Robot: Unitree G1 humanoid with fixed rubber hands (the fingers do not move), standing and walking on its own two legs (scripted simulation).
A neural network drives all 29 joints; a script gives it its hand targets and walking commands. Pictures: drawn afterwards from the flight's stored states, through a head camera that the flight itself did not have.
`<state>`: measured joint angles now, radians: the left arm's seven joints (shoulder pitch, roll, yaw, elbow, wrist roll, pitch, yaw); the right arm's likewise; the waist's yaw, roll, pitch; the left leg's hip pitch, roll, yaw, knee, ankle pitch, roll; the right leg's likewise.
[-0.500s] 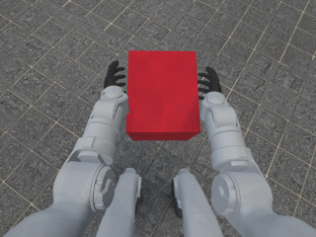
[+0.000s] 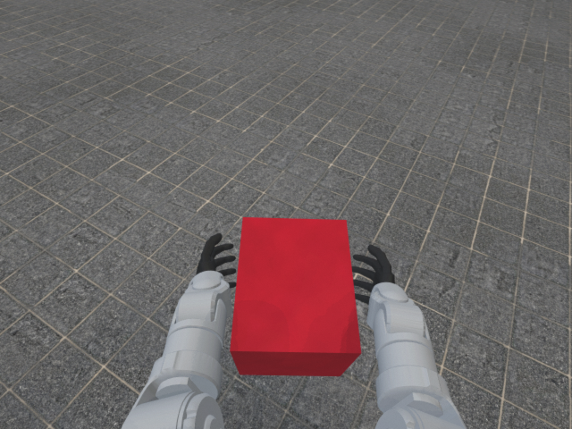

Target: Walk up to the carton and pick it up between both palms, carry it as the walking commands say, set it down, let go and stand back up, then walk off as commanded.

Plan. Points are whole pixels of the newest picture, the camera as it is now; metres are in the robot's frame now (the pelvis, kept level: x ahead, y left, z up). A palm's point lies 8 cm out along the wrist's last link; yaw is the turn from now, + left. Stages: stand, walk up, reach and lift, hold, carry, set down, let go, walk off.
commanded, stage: reach and lift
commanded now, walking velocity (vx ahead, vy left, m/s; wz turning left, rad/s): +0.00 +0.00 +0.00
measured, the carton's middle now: (292, 298) +0.36 -0.03 -0.07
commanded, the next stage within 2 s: hold in 1.80 s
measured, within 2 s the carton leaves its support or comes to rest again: neither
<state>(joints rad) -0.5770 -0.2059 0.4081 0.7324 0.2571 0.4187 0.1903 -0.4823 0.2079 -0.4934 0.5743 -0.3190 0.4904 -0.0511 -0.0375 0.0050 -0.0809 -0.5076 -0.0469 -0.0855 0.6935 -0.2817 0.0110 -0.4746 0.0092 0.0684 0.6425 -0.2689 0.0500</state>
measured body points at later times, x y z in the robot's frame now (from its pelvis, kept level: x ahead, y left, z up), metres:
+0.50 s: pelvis +0.00 +0.00 +0.01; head -0.07 +0.00 +0.46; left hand +0.33 +0.11 +0.06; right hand +0.31 -0.16 +0.06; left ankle +0.04 +0.11 -0.72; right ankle +0.03 -0.15 -0.72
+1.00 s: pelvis +0.01 +0.00 +0.01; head -0.05 +0.00 +0.46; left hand +0.33 +0.13 +0.06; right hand +0.32 -0.14 +0.06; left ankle +0.04 +0.11 -0.72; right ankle +0.03 -0.15 -0.72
